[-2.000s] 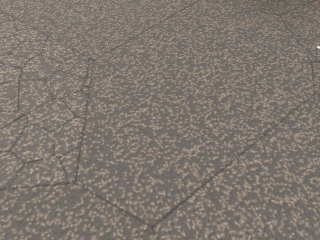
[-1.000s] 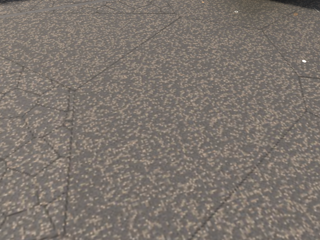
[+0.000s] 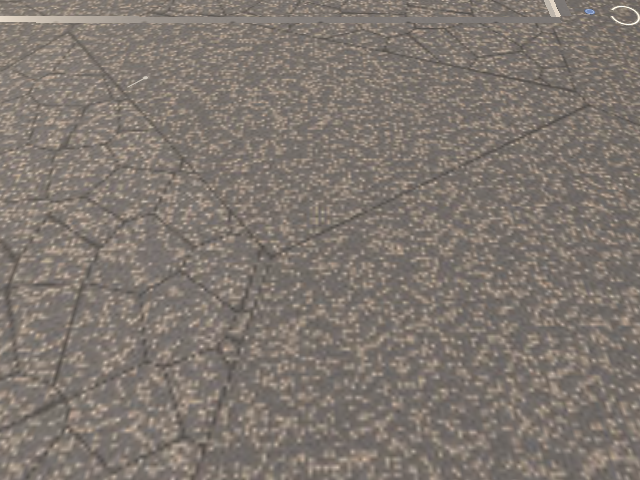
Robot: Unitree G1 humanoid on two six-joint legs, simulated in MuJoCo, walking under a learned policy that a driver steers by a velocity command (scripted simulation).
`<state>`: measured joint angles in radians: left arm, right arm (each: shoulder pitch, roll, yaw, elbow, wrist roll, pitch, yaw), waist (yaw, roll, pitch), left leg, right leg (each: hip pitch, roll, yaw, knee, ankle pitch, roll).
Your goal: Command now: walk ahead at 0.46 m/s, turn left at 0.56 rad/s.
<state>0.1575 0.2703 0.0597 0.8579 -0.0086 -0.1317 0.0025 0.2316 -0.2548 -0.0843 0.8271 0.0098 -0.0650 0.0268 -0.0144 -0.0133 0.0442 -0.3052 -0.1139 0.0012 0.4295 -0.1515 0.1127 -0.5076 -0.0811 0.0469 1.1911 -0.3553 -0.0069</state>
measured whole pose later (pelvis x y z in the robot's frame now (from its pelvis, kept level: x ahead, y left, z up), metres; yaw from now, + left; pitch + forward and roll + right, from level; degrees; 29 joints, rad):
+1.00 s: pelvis +0.24 -0.01 -0.01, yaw +12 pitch -1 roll +0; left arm 0.16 0.23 0.04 0.92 0.01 -0.01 0.01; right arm 0.26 -0.21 -0.04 0.84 -0.01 -0.01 -0.03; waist 0.01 0.00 0.02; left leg -0.21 0.00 -0.03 0.58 -0.36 -0.01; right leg -0.32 -0.01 -0.01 0.56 -0.23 0.01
